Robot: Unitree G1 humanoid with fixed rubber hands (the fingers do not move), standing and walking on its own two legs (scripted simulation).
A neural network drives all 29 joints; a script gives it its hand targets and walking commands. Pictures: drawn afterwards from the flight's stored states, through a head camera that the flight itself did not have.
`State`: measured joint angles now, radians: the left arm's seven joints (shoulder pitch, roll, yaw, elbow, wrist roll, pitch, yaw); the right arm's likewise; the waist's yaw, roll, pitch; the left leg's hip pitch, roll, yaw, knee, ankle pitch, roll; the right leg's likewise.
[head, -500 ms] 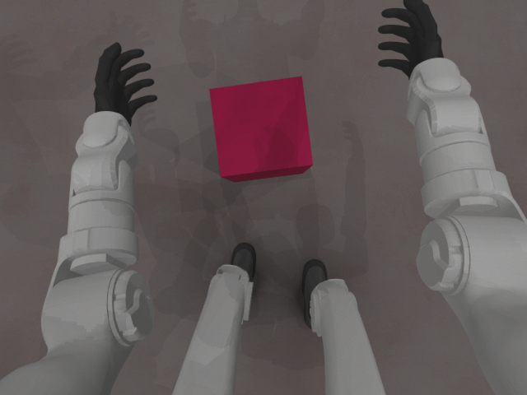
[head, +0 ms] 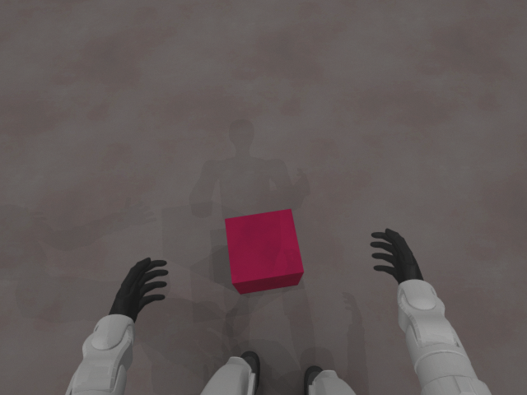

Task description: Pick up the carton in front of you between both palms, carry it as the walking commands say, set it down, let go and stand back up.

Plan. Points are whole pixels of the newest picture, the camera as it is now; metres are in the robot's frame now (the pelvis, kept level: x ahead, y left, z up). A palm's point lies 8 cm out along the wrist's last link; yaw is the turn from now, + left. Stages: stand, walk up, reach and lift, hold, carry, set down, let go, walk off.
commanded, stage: let go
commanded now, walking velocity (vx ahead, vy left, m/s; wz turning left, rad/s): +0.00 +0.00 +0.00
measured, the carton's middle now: (263, 254) +0.47 +0.06 -0.62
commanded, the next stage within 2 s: stand in 0.82 s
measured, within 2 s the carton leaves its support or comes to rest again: neither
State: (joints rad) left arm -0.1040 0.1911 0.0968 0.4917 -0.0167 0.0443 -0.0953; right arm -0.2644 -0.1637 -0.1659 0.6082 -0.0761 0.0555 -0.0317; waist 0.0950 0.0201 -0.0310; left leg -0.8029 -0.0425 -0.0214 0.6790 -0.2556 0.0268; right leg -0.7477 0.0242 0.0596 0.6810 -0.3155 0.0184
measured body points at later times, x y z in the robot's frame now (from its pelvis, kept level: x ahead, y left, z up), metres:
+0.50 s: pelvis +0.03 -0.04 +0.03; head +0.05 -0.03 +0.48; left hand +0.20 +0.20 -0.05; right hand +0.21 -0.27 -0.04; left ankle +0.02 +0.10 -0.71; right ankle -0.01 -0.13 -0.71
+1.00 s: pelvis +0.03 -0.01 +0.02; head +0.03 +0.01 +0.47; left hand +0.18 +0.27 -0.07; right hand +0.18 -0.29 -0.06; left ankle +0.02 +0.10 -0.71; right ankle -0.01 -0.13 -0.71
